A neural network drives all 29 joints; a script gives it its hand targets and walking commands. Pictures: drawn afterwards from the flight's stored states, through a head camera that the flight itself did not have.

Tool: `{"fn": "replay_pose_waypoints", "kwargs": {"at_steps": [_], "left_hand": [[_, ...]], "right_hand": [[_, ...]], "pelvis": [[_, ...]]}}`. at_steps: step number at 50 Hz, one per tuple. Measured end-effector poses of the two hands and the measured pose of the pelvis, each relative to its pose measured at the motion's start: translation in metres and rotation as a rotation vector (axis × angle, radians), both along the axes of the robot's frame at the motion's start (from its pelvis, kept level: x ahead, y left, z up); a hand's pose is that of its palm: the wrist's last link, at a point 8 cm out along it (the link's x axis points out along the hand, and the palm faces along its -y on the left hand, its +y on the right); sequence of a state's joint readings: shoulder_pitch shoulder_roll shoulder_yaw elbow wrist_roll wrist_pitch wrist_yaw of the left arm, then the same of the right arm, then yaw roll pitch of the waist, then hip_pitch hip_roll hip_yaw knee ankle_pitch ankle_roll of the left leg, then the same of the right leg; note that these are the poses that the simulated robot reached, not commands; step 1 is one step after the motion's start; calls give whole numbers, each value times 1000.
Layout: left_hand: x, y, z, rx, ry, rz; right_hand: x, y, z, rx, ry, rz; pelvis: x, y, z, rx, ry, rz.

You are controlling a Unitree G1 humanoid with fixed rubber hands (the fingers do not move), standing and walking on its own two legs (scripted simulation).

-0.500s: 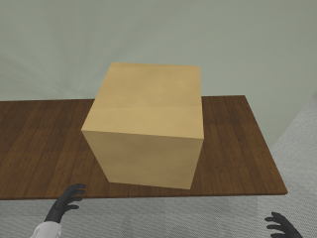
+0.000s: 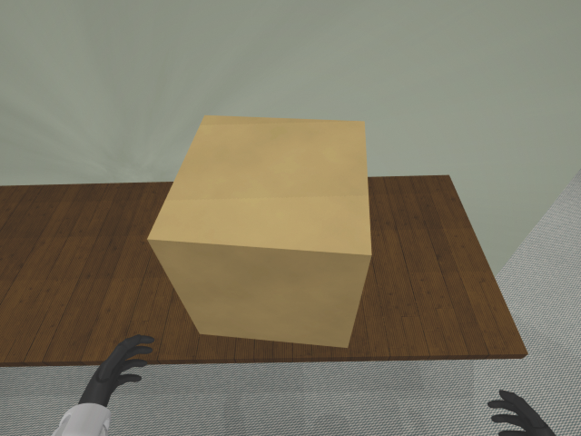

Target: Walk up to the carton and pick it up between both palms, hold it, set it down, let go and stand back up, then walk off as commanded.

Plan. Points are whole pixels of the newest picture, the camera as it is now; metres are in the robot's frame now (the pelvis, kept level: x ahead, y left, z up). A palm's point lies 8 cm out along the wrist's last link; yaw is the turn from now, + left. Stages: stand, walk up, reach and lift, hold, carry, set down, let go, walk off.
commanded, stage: stand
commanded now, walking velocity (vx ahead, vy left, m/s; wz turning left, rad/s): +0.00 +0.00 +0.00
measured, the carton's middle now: (277, 233) +0.40 +0.04 +0.03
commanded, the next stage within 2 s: walk off in 0.10 s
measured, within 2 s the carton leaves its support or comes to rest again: neither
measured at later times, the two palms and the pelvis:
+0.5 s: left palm (93, 392) +0.19 +0.28 -0.03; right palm out of the picture +0.08 -0.31 -0.07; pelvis -0.04 +0.02 +0.00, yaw -4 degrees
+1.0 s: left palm out of the picture -0.07 +0.35 -0.12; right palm out of the picture -0.09 -0.32 -0.08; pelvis -0.18 +0.03 -0.02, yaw -5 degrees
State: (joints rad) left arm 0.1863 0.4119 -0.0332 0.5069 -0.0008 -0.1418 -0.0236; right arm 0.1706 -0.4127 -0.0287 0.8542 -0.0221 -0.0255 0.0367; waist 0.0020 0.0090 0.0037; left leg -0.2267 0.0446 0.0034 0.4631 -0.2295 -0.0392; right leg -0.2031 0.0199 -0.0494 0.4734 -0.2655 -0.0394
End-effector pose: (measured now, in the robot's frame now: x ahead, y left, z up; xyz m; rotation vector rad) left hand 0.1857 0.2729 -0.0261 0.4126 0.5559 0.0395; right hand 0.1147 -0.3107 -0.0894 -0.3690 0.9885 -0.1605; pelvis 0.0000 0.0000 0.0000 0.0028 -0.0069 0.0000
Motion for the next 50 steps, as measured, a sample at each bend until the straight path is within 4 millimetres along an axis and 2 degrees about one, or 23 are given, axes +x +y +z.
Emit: {"fn": "replay_pose_waypoints", "kwargs": {"at_steps": [15,20,25,31,33,36,41,45,48,50], "left_hand": [[2,2,1,6,1,14],[2,6,1,21,6,-24],[2,11,0,15,-7,-76],[-3,21,-6,-50,-86,-122],[-10,24,-9,-67,-78,-87],[-34,39,-23,-40,35,-25],[-112,71,-61,47,303,38],[-177,85,-79,85,442,95],[-226,85,-89,98,510,137],[-257,82,-90,95,541,157]], "right_hand": [[2,0,0,9,9,-1],[-1,-2,11,-32,-34,-28],[-32,2,20,-73,-18,-57],[-98,13,20,-145,56,-66],[-118,17,26,-156,63,-61],[-137,18,39,-176,40,-64],[-159,10,45,-201,15,-86],[-180,-2,36,-206,45,-84],[-195,-11,22,-194,63,-85],[-206,-9,13,-175,88,-97]], "pelvis": [[-2,0,1,-3,0,0],[-17,9,0,2,4,-54],[-39,23,-2,5,0,-68],[-66,44,-16,-7,-5,-47],[-77,47,-13,-17,-14,-34],[-93,48,-6,-47,-12,-31],[-124,47,-5,-49,-6,-60],[-149,42,-11,-41,5,-78],[-169,35,-18,-47,5,-91],[-180,33,-17,-54,-7,-85]]}}
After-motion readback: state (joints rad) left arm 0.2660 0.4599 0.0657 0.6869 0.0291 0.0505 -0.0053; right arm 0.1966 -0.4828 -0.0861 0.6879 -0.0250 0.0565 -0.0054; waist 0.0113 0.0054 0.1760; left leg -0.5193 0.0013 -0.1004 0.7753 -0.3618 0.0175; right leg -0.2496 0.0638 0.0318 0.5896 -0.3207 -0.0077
